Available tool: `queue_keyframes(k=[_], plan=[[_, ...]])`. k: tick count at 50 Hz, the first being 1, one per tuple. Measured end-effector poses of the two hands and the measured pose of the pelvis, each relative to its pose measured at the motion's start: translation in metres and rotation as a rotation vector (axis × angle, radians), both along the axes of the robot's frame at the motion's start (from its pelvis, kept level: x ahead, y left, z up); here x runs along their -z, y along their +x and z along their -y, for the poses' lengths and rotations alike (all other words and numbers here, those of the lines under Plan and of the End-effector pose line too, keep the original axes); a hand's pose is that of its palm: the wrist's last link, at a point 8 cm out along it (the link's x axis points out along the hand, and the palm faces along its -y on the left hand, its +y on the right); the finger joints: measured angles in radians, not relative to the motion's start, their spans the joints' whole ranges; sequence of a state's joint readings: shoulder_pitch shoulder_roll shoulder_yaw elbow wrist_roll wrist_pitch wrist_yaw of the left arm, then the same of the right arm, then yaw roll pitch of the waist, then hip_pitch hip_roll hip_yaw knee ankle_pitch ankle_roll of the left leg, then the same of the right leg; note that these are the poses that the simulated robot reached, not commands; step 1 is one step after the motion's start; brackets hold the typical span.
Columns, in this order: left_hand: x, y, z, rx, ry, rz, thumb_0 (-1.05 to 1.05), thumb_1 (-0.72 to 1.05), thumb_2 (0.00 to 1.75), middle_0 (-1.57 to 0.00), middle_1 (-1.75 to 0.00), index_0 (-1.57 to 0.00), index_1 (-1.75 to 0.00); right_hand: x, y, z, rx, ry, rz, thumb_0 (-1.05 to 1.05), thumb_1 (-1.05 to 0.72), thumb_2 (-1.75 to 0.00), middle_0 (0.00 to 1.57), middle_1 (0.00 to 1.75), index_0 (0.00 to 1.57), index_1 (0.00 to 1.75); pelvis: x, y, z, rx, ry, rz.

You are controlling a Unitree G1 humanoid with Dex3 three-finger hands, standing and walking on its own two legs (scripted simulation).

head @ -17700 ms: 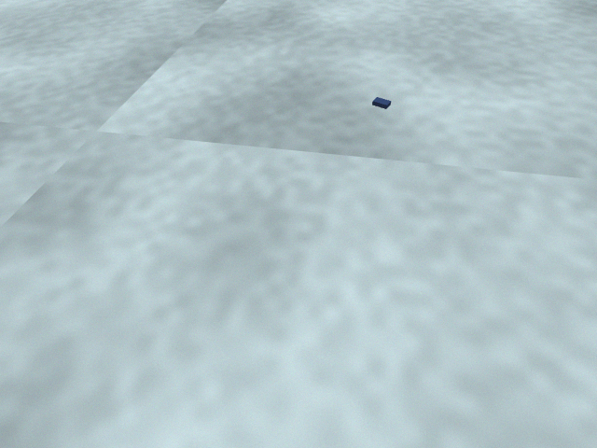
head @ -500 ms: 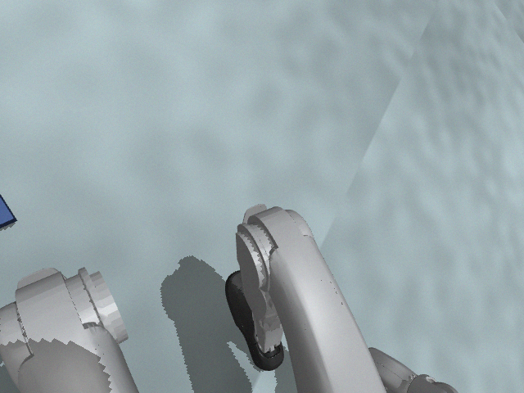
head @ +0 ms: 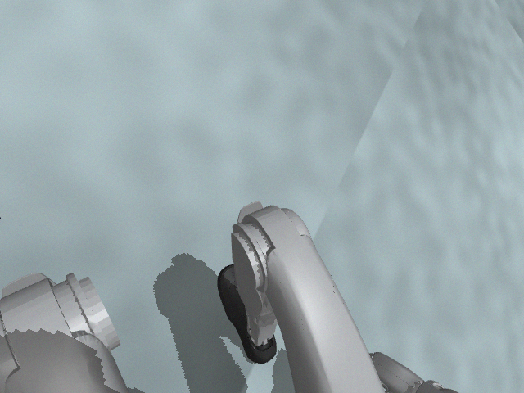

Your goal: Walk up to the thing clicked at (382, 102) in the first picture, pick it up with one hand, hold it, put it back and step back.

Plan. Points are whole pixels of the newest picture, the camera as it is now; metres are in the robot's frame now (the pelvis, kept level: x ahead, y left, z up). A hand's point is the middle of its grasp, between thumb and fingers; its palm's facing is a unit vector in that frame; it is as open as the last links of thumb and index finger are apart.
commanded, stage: close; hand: left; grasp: from above
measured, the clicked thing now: out of the picture +0.41 +0.31 -0.29
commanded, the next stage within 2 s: settle in 1.14 s
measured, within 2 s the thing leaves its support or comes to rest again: leaves its support in 1.56 s
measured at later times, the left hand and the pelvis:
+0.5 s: hand out of the picture +0.40 +0.32 -0.26, palm faces -0.44 -0.21 -0.88, open 11.2 cm; pelvis +0.00 +0.00 +0.00, yaw +0 degrees
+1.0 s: hand out of the picture +0.39 +0.32 -0.26, palm faces -0.41 -0.19 -0.89, open 9.2 cm; pelvis +0.00 +0.00 +0.00, yaw +0 degrees
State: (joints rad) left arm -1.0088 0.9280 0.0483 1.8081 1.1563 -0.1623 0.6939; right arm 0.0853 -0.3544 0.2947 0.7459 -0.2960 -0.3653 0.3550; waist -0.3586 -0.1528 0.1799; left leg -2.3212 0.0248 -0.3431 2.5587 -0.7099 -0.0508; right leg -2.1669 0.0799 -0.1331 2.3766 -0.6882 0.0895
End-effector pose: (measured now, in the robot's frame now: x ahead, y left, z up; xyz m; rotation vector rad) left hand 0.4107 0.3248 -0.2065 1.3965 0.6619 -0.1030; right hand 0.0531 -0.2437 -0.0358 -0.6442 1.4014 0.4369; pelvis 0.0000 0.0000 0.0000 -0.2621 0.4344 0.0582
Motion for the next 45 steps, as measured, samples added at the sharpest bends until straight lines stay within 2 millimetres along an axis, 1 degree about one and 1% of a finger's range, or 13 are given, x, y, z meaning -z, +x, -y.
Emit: queue_keyframes(k=[3,8,15,21,30,36,45], plan=[[0.0,-0.002,0.002,0.015,-0.004,0.018,0.0,-0.36,0.87,-0.23,-0.9,-0.21,-0.91,0.0,0.002,-0.001,-0.013,0.001,-0.001,0.0,-0.9,-0.9,0.2,0.3,0.2,0.3,-0.001,0.0,0.001,0.001,-0.001,0.006],[-0.005,-0.003,0.004,0.034,0.016,0.051,0.0,-0.3,0.83,-0.26,-0.87,-0.25,-0.88,0.002,0.01,0.0,-0.033,0.006,0.026,0.0,-0.9,-0.9,0.2,0.3,0.2,0.3,-0.001,-0.001,0.002,0.002,-0.001,0.015],[-0.012,-0.001,0.0,-0.01,0.041,0.063,0.0,-0.21,0.75,-0.32,-0.83,-0.32,-0.82,0.003,0.018,0.002,-0.035,0.009,0.072,0.0,-0.9,-0.9,0.2,0.3,0.2,0.3,0.0,-0.003,0.001,0.003,0.003,0.015],[-0.009,-0.003,-0.002,-0.038,0.023,0.021,0.0,-0.12,0.68,-0.38,-0.79,-0.4,-0.77,0.002,0.013,0.003,-0.019,-0.002,0.068,0.0,-0.9,-0.9,0.2,0.3,0.2,0.3,-0.001,-0.004,0.001,0.001,0.003,0.008],[-0.004,-0.007,0.0,0.011,0.001,0.018,0.0,0.01,0.59,-0.48,-0.71,-0.51,-0.68,-0.001,0.004,0.0,-0.026,-0.015,0.026,0.0,-0.9,-0.9,0.2,0.3,0.2,0.3,-0.002,-0.004,0.0,0.0,-0.001,0.016],[-0.006,-0.01,0.002,0.039,0.009,0.034,0.0,0.08,0.52,-0.54,-0.67,-0.58,-0.64,0.0,0.008,-0.002,-0.037,-0.009,0.036,0.0,-0.9,-0.9,0.2,0.3,0.2,0.3,-0.002,-0.004,-0.001,-0.001,-0.005,0.022],[-0.009,-0.013,0.001,0.021,0.019,0.046,0.0,0.17,0.4,-0.64,-0.61,-0.68,-0.56,-0.002,0.016,-0.002,-0.036,-0.002,0.073,0.0,-0.9,-0.9,0.2,0.3,0.2,0.3,-0.003,-0.005,-0.001,-0.001,-0.005,0.018]])
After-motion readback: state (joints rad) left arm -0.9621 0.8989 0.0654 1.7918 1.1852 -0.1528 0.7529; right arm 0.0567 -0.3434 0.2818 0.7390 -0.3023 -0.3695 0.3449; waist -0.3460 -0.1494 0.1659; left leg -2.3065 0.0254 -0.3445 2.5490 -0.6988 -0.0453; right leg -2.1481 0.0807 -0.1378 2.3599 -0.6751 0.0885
